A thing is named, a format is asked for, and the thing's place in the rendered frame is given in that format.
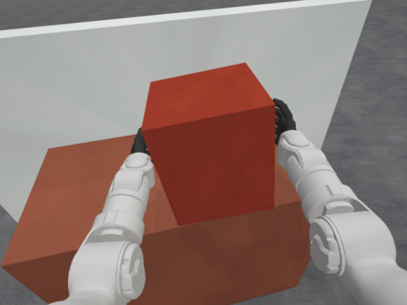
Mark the robot left upper arm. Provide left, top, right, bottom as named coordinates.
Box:
left=48, top=241, right=146, bottom=305

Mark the right robot hand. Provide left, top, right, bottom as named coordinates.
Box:
left=273, top=98, right=296, bottom=145

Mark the right robot forearm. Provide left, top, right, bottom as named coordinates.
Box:
left=277, top=130, right=396, bottom=254

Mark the left robot forearm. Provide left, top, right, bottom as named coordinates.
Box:
left=68, top=152, right=155, bottom=289

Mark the carton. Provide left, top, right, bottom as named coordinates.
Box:
left=141, top=63, right=275, bottom=226

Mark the pedestal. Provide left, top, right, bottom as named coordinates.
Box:
left=0, top=115, right=311, bottom=305

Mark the left robot hand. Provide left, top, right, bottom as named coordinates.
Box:
left=130, top=127, right=153, bottom=164

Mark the robot right upper arm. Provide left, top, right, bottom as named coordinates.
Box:
left=310, top=211, right=407, bottom=305

